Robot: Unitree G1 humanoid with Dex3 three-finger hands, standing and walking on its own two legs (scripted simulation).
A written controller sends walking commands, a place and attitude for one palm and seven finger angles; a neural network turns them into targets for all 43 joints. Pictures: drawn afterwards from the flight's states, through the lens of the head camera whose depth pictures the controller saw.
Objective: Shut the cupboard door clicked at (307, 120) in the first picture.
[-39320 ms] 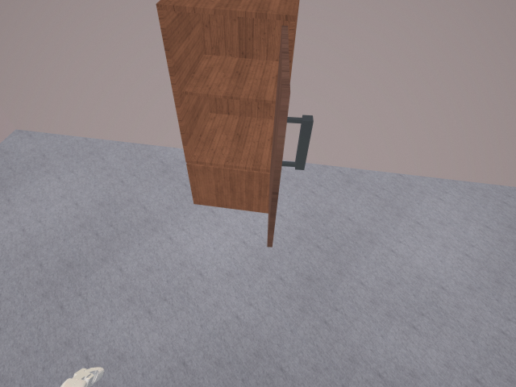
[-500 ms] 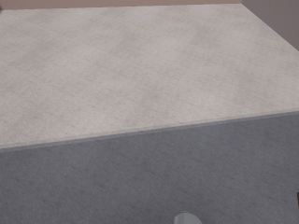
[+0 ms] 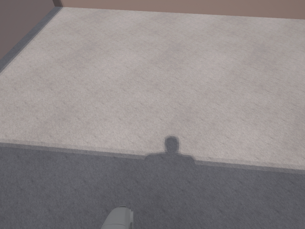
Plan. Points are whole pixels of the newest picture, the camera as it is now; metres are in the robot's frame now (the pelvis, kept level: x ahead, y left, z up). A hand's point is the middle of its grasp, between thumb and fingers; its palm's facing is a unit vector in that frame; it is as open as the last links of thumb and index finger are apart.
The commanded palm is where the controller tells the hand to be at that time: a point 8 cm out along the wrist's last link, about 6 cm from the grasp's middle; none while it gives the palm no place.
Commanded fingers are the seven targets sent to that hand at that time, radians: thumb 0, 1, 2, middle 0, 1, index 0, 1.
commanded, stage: walk to a spot facing it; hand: left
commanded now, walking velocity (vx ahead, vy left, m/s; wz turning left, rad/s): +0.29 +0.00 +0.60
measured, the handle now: out of the picture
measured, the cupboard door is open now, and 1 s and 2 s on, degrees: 59 59 59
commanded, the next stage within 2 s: turn to face it in 0.34 s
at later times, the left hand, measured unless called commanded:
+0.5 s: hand (66, 189) +0.25 +0.30 -0.16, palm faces +0.27 -0.94 -0.20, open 7.4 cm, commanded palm none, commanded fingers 0.00 0.90 0.90 -0.20 -0.30 -0.20 -0.30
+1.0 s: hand (89, 165) +0.34 +0.25 -0.17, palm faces +0.10 -0.97 -0.21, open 7.3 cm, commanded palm none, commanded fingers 0.00 0.90 0.90 -0.20 -0.30 -0.20 -0.30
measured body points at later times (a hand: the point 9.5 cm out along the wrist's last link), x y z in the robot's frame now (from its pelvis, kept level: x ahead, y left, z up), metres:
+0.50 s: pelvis +0.18 +0.08 +0.00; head +0.22 +0.11 +0.44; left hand +0.24 +0.35 -0.15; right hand +0.29 -0.15 -0.14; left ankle +0.19 +0.12 -0.74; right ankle +0.27 -0.11 -0.65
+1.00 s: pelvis +0.32 +0.07 -0.01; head +0.37 +0.07 +0.44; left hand +0.34 +0.30 -0.16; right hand +0.38 -0.17 -0.16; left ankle +0.29 +0.19 -0.67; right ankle +0.32 -0.03 -0.74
